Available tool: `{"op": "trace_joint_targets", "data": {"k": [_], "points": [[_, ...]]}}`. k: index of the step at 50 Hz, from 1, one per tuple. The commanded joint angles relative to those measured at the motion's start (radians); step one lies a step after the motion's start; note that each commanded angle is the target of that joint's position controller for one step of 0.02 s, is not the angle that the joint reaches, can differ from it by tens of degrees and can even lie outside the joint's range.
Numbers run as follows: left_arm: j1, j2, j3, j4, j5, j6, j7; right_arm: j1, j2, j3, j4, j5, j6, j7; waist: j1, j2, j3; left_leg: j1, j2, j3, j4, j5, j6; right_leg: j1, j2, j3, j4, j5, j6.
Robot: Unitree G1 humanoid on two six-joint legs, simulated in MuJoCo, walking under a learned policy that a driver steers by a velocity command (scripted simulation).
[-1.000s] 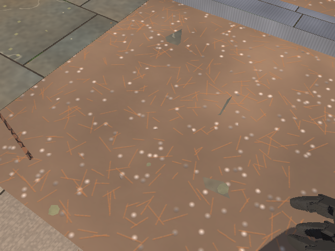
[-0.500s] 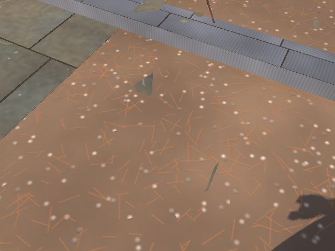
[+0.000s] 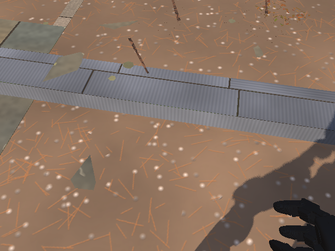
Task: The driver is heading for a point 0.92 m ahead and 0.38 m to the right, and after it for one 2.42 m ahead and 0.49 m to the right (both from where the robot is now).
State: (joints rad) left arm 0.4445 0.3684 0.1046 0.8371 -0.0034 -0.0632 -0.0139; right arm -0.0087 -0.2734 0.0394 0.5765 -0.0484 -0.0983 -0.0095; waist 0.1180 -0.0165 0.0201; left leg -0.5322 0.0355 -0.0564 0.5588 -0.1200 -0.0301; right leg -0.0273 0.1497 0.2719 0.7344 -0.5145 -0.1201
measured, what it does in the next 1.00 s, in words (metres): walks ahead, turning right: right foot, then left foot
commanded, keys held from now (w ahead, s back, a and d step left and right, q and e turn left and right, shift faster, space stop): w+e+shift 0.76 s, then w+shift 0.16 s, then q+shift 0.08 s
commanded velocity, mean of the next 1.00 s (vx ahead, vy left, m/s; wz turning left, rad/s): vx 0.99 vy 0.00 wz -0.88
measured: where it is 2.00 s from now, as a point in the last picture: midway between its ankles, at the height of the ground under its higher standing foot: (302, 99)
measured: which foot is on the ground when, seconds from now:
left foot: down 0.00-0.42, up 0.44-0.80, down 0.82-1.00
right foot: up 0.00-0.42, down 0.44-0.82, up 0.84-1.00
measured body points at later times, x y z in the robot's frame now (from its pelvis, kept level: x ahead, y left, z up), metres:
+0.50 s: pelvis +0.44 -0.04 -0.02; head +0.47 -0.05 +0.43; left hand +0.72 +0.10 -0.11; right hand +0.32 -0.29 -0.14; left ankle +0.27 +0.17 -0.56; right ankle +0.50 -0.08 -0.71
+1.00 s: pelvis +0.84 -0.23 +0.02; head +0.85 -0.24 +0.47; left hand +1.17 -0.21 -0.06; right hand +0.62 -0.41 -0.10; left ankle +0.93 -0.11 -0.71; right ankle +0.75 -0.29 -0.60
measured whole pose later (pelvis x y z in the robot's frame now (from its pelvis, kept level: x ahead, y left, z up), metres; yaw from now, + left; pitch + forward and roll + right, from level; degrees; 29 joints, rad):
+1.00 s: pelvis +0.84 -0.23 +0.02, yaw -50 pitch +1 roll +2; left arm 0.12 0.34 0.04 0.66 0.05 -0.05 -0.04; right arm 0.42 -0.28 -0.05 0.84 -0.04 -0.09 0.00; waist -0.05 -0.06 0.00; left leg -0.20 0.01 0.02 0.46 -0.29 -0.03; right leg -0.65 0.07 0.08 1.34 -0.34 -0.09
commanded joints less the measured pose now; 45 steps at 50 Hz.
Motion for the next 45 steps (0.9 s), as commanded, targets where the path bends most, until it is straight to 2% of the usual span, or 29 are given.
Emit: {"op": "trace_joint_targets", "data": {"k": [1, 2, 3, 4, 5, 7, 11, 14, 16, 18, 20, 21, 22, 23, 24, 25, 26, 28, 29, 32, 34, 37, 38, 40, 41, 42, 43, 44, 45], "points": [[-0.039, -0.01, -0.043, -0.168, -0.014, -0.018, 0.006, 0.422, -0.32, -0.136, 0.051, -0.022, 0.012, -0.025, -0.194, 0.377, -0.411, 0.939, 0.454, -0.882, -0.324, -0.824, 0.184, -0.766, -0.06, -0.137, 0.706, 0.059, -0.005], [-0.143, 0.053, -0.031, -0.155, 0.013, -0.001, 0.005, 0.328, -0.208, -0.115, 0.036, -0.01, 0.016, -0.022, -0.202, 0.207, -0.233, 0.785, 0.387, -0.678, -0.318, -0.763, 0.166, -0.8, -0.126, -0.171, 0.692, 0.17, -0.004], [-0.194, 0.062, -0.027, -0.159, 0.028, 0.008, -0.008, 0.305, -0.15, -0.101, 0.053, -0.005, 0.019, -0.015, -0.195, 0.099, -0.14, 0.665, 0.334, -0.483, -0.298, -0.536, 0.149, -0.776, -0.162, -0.187, 0.636, 0.227, 0.005], [-0.237, 0.049, -0.028, -0.166, 0.036, 0.018, -0.025, 0.328, -0.128, -0.095, 0.082, -0.007, 0.018, -0.013, -0.189, 0.069, -0.084, 0.587, 0.285, -0.336, -0.305, -0.353, 0.126, -0.751, -0.19, -0.187, 0.604, 0.239, 0.014], [-0.237, 0.022, -0.034, -0.183, 0.043, 0.032, -0.04, 0.357, -0.11, -0.09, 0.116, -0.001, 0.011, -0.014, -0.166, 0.113, -0.054, 0.536, 0.265, -0.247, -0.313, -0.257, 0.116, -0.74, -0.21, -0.186, 0.589, 0.242, 0.022], [-0.278, -0.027, -0.052, -0.216, 0.042, 0.058, -0.055, 0.401, -0.066, -0.081, 0.17, 0.022, -0.008, 0.001, -0.143, 0.119, -0.014, 0.505, 0.242, -0.114, -0.336, -0.093, 0.091, -0.777, -0.238, -0.199, 0.588, 0.259, 0.026], [-0.399, -0.026, -0.072, -0.296, 0.039, 0.07, -0.07, 0.357, -0.09, -0.087, 0.193, 0.022, -0.034, 0.013, -0.099, 0.11, 0.052, 0.415, 0.211, 0.128, -0.413, 0.164, 0.077, -0.777, -0.244, -0.252, 0.456, 0.432, 0.034], [-0.512, -0.025, -0.085, -0.328, 0.037, 0.068, -0.09, 0.402, -0.123, -0.094, 0.23, 0.02, -0.039, 0.007, -0.117, 0.055, 0.124, 0.425, 0.168, 0.27, -0.461, 0.314, 0.05, -0.698, -0.213, -0.366, 0.195, 0.523, 0.004], [-0.548, -0.03, -0.09, -0.322, 0.034, 0.063, -0.097, 0.453, -0.153, -0.099, 0.247, 0.018, -0.035, -0.001, -0.127, 0.047, 0.12, 0.488, 0.153, 0.336, -0.409, 0.712, 0.02, -0.59, -0.143, -0.466, 0.077, 0.516, -0.037], [-0.478, -0.006, -0.082, -0.297, 0.035, 0.058, -0.086, 0.481, -0.213, -0.113, 0.246, 0.02, -0.014, -0.019, -0.07, 0.114, 0.04, 0.581, 0.187, 0.342, -0.24, 1.13, 0.007, -0.465, -0.074, -0.497, 0.032, 0.447, -0.07], [-0.175, 0.064, -0.046, -0.207, 0.034, 0.051, -0.064, 0.416, -0.265, -0.129, 0.221, 0.014, 0.02, -0.031, 0.091, 0.146, -0.108, 0.524, 0.235, 0.311, 0.153, 1.263, 0.026, -0.137, -0.027, -0.447, 0.014, 0.357, -0.118], [0.039, 0.109, -0.013, -0.131, 0.03, 0.044, -0.041, 0.369, -0.259, -0.13, 0.196, 0.01, 0.031, -0.024, 0.171, 0.112, -0.19, 0.352, 0.224, 0.296, 0.477, 1.047, 0.042, 0.149, -0.03, -0.363, -0.071, 0.336, -0.156], [0.002, 0.166, 0.025, -0.117, -0.008, 0.057, -0.011, 0.336, -0.187, -0.122, 0.178, 0.007, 0.031, -0.003, 0.11, -0.101, -0.151, 0.062, 0.014, 0.292, 0.873, -0.027, 0.026, 0.305, -0.126, -0.175, -0.134, 0.273, -0.179], [-0.091, 0.299, 0.042, -0.172, 0.04, 0.078, -0.012, 0.399, -0.133, -0.1, 0.043, 0.022, 0.011, 0.002, -0.027, -0.227, -0.28, -0.321, -0.076, 0.146, 1.194, -0.386, -0.023, 0.544, -0.38, 0.397, -0.251, 0.325, -0.396], [-0.027, 0.26, 0.045, -0.192, 0.037, 0.084, 0.003, 0.302, -0.169, -0.094, 0.016, 0.022, -0.018, 0.003, 0.042, -0.026, -0.334, -0.395, -0.031, -0.027, 1.16, -0.306, -0.015, 0.524, -0.42, 0.549, -0.413, 0.163, -0.411], [-0.055, 0.201, 0.035, -0.156, 0.028, 0.072, 0.013, 0.27, -0.162, -0.085, 0.016, 0.021, -0.032, 0.004, -0.011, 0.059, -0.143, -0.392, 0.024, -0.042, 1.016, -0.258, -0.003, 0.327, -0.404, 0.5, -0.487, 0.154, -0.363], [-0.081, 0.154, 0.021, -0.134, 0.024, 0.055, 0.018, 0.251, -0.154, -0.081, 0.017, 0.012, -0.029, 0.002, -0.075, 0.112, -0.035, -0.316, 0.059, -0.038, 0.885, -0.258, -0.008, 0.137, -0.355, 0.41, -0.502, 0.247, -0.317], [-0.153, 0.113, -0.001, -0.14, 0.025, 0.021, 0.029, 0.302, -0.145, -0.077, 0.043, -0.026, 0.016, 0.002, -0.168, 0.127, 0.03, -0.164, 0.093, -0.04, 0.759, -0.313, -0.034, -0.117, -0.268, 0.249, -0.505, 0.389, -0.28], [-0.157, 0.1, -0.008, -0.139, 0.021, 0.008, 0.023, 0.295, -0.136, -0.076, 0.037, -0.03, 0.036, 0.004, -0.184, 0.116, 0.042, -0.115, 0.106, -0.032, 0.68, -0.347, -0.046, -0.216, -0.24, 0.211, -0.516, 0.397, -0.272], [-0.186, 0.116, 0.0, -0.14, 0.017, -0.016, 0.01, 0.119, -0.079, -0.053, -0.042, -0.009, 0.046, 0.022, -0.165, 0.062, 0.093, 0.055, 0.102, 0.022, 0.355, -0.121, -0.059, -0.452, -0.139, 0.107, -0.569, 0.378, -0.222], [-0.172, 0.126, 0.01, -0.135, 0.012, -0.021, -0.002, 0.057, -0.056, -0.043, -0.057, 0.02, 0.041, 0.03, -0.124, 0.022, 0.073, 0.201, 0.059, 0.04, 0.168, 0.121, -0.047, -0.483, -0.11, 0.083, -0.567, 0.458, -0.17], [-0.123, 0.131, 0.019, -0.12, 0.008, -0.014, 0.0, 0.098, -0.102, -0.059, -0.035, 0.035, 0.037, 0.021, -0.112, -0.032, -0.013, 0.279, 0.015, 0.019, 0.085, 0.121, -0.016, -0.294, -0.145, 0.127, -0.419, 0.651, -0.12], [-0.126, 0.143, 0.02, -0.123, 0.012, -0.012, 0.003, 0.156, -0.133, -0.073, -0.021, 0.032, 0.035, 0.011, -0.143, -0.023, -0.06, 0.336, -0.018, 0.026, 0.063, 0.029, -0.005, -0.233, -0.14, 0.142, -0.316, 0.796, -0.102], [-0.181, 0.159, 0.018, -0.12, 0.018, -0.02, -0.003, 0.501, -0.208, -0.115, 0.071, 0.013, 0.028, -0.021, -0.344, 0.043, -0.222, 0.692, -0.042, 0.086, 0.025, -0.085, 0.019, -0.286, -0.09, 0.051, 0.145, 0.948, -0.045], [-0.228, 0.026, -0.018, -0.152, 0.026, -0.04, 0.002, 0.697, -0.275, -0.138, 0.119, -0.014, 0.019, -0.039, -0.404, 0.187, -0.289, 0.875, 0.152, -0.14, -0.036, -0.369, 0.046, -0.48, -0.013, -0.012, 0.522, 0.502, -0.026], [-0.108, -0.082, -0.058, -0.209, -0.006, -0.048, 0.001, 0.565, -0.34, -0.141, 0.1, -0.034, 0.015, -0.031, -0.215, 0.457, -0.298, 0.88, 0.409, -0.789, -0.331, -0.504, 0.127, -0.713, 0.053, -0.084, 0.671, 0.022, -0.002], [-0.066, -0.028, -0.064, -0.171, 0.022, -0.027, 0.008, 0.407, -0.257, -0.141, 0.076, -0.02, 0.019, -0.016, -0.159, 0.318, -0.209, 0.774, 0.42, -0.91, -0.349, -0.798, 0.214, -0.813, -0.062, -0.105, 0.745, 0.11, -0.02], [-0.14, 0.007, -0.06, -0.158, 0.046, -0.012, 0.0, 0.341, -0.156, -0.123, 0.069, -0.008, 0.023, -0.007, -0.169, 0.145, -0.105, 0.653, 0.367, -0.745, -0.323, -0.797, 0.22, -0.819, -0.117, -0.136, 0.736, 0.183, -0.011], [-0.211, -0.002, -0.062, -0.176, 0.058, -0.007, -0.013, 0.34, -0.118, -0.114, 0.095, -0.006, 0.021, -0.001, -0.172, 0.061, -0.022, 0.535, 0.311, -0.586, -0.324, -0.615, 0.208, -0.803, -0.133, -0.142, 0.714, 0.211, 0.0]]}}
